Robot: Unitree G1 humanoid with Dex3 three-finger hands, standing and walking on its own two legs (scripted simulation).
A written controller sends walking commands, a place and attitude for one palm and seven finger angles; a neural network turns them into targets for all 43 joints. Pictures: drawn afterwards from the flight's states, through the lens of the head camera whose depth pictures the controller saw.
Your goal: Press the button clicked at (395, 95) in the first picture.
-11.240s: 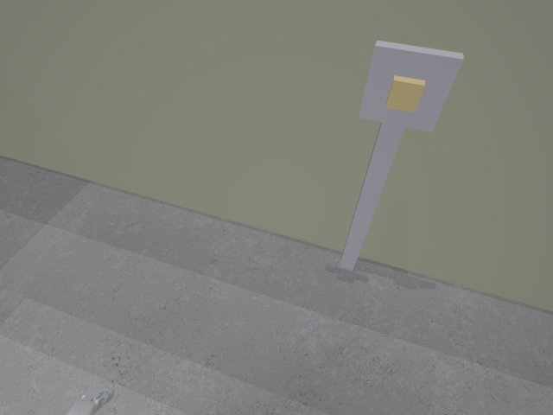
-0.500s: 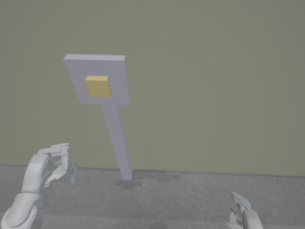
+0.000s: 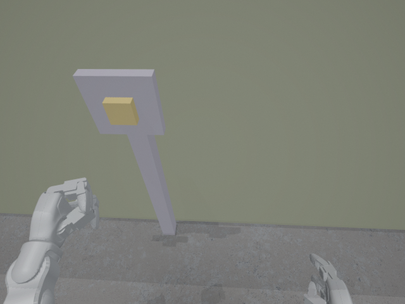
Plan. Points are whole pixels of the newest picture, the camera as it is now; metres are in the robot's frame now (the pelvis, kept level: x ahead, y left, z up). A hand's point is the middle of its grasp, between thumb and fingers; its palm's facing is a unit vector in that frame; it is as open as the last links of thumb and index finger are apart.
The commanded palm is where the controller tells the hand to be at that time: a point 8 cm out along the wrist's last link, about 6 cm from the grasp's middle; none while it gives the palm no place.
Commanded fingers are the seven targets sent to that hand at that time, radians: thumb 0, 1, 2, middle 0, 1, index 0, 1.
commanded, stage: aim a knuckle at the button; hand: left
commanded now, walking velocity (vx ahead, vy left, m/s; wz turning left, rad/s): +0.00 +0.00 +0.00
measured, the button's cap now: (122, 110) +0.53 +0.24 +0.10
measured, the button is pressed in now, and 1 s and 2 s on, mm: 0 0 0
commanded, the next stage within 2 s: press the button with the knuckle in 1.70 s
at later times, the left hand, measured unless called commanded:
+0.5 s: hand (102, 178) +0.34 +0.23 +0.07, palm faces +0.03 -1.00 -0.02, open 3.1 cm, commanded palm +0.32 +0.28 +0.08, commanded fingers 0.00 0.90 0.90 -1.30 -1.50 -1.30 -1.50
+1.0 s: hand (120, 149) +0.42 +0.22 +0.07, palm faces +0.03 -1.00 -0.02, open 3.1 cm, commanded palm +0.40 +0.27 +0.07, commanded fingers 0.00 0.90 0.90 -1.30 -1.50 -1.30 -1.50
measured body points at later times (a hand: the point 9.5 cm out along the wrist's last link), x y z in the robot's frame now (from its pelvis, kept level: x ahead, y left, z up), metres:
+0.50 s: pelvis +0.01 +0.02 +0.00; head +0.05 +0.02 +0.45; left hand +0.33 +0.29 +0.08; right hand +0.16 -0.23 -0.10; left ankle +0.05 +0.13 -0.71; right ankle -0.03 -0.08 -0.71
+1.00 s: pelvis +0.01 +0.04 -0.01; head +0.07 +0.04 +0.44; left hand +0.42 +0.28 +0.07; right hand +0.08 -0.23 -0.12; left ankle +0.05 +0.13 -0.71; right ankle -0.03 -0.08 -0.71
